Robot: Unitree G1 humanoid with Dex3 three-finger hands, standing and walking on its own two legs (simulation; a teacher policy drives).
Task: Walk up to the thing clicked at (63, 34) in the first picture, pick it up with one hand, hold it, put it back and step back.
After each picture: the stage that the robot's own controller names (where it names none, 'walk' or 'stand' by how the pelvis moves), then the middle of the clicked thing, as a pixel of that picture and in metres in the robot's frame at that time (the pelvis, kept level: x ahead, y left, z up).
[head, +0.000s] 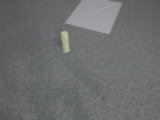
stand; (65, 42) +1.23 +0.23 -0.66
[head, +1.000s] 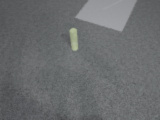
walk; (74, 39) +1.14 +0.20 -0.64
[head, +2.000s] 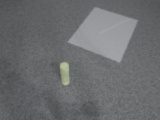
walk; (65, 74) +0.76 +0.18 -0.63
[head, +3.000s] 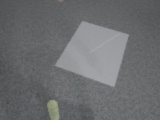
stand; (53, 111) +0.46 +0.19 -0.64
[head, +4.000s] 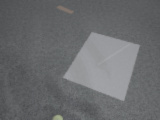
stand; out of the picture +0.39 +0.20 -0.65
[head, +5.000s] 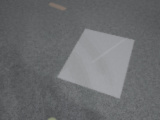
stand; out of the picture +0.36 +0.24 -0.64
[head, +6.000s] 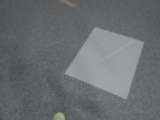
stand; out of the picture +0.37 +0.19 -0.64
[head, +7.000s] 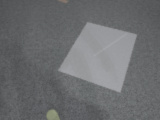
walk; out of the picture +0.38 +0.23 -0.63
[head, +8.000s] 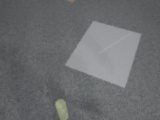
stand; (62, 110) +0.46 +0.19 -0.63
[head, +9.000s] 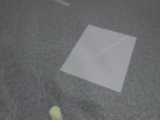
stand; (57, 117) +0.43 +0.20 -0.64
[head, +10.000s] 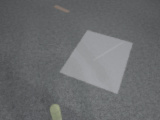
walk; (56, 115) +0.50 +0.17 -0.65
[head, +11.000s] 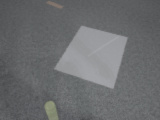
walk; (52, 113) +0.47 +0.26 -0.62
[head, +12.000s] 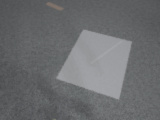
stand; out of the picture +0.35 +0.20 -0.65
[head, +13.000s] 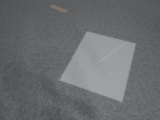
stand; out of the picture +0.34 +0.20 -0.66
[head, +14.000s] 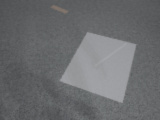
stand; out of the picture +0.34 +0.20 -0.66
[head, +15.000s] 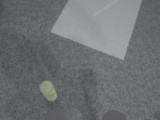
go down; (49, 91) +0.38 +0.20 -0.47
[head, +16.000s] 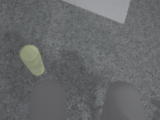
go down; (34, 62) +0.42 +0.23 -0.28
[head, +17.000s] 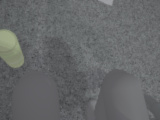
close in; (11, 52) +0.41 +0.25 -0.20
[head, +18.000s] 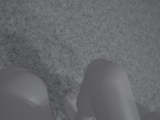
close; out of the picture +0.40 +0.27 -0.16
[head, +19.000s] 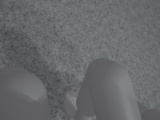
lift; out of the picture +0.39 +0.27 -0.16
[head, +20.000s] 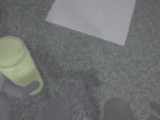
lift; (23, 72) +0.33 +0.19 +0.03
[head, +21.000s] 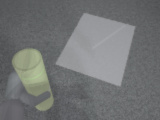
hold; (37, 84) +0.31 +0.17 +0.03
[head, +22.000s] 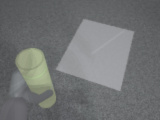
hold; (40, 82) +0.32 +0.16 +0.04
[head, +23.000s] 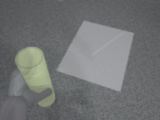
hold; (39, 81) +0.32 +0.16 +0.04
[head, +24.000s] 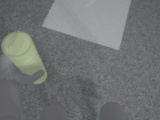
crouch; (29, 63) +0.38 +0.18 -0.02
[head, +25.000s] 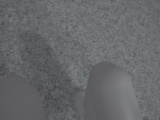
lower; out of the picture +0.45 +0.27 -0.13
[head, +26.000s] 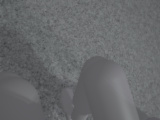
lower; out of the picture +0.42 +0.28 -0.16
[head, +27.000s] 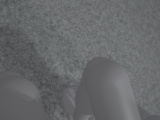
lower; out of the picture +0.41 +0.28 -0.16
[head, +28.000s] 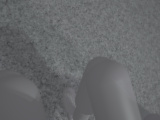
lower; out of the picture +0.41 +0.29 -0.16
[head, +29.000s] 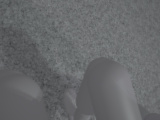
lower; out of the picture +0.40 +0.28 -0.16
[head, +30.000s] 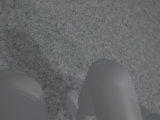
open; out of the picture +0.40 +0.27 -0.16
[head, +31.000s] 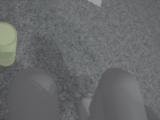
stand; (4, 48) +0.41 +0.25 -0.19
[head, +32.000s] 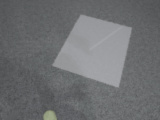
stand; out of the picture +0.35 +0.19 -0.56
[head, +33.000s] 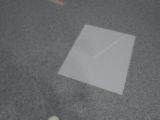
stand; out of the picture +0.35 +0.20 -0.60
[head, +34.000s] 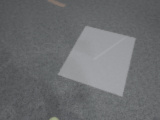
stand; out of the picture +0.35 +0.19 -0.60
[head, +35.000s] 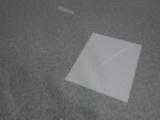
stand; out of the picture +0.36 +0.18 -0.65
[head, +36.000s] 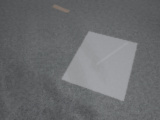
stand; out of the picture +0.35 +0.20 -0.66
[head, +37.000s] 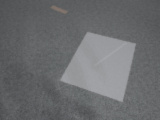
stand; out of the picture +0.34 +0.21 -0.66
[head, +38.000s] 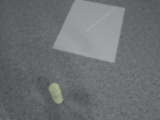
walk; (56, 94) +0.48 +0.22 -0.62
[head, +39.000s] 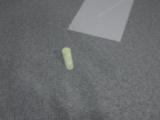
walk; (68, 59) +0.87 +0.22 -0.63
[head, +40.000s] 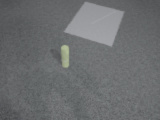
walk; (65, 57) +1.00 +0.15 -0.64
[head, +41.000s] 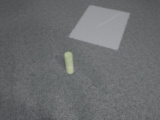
stand; (69, 63) +0.95 +0.18 -0.66
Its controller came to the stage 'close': yes
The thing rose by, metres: 0.68
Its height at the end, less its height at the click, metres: +0.00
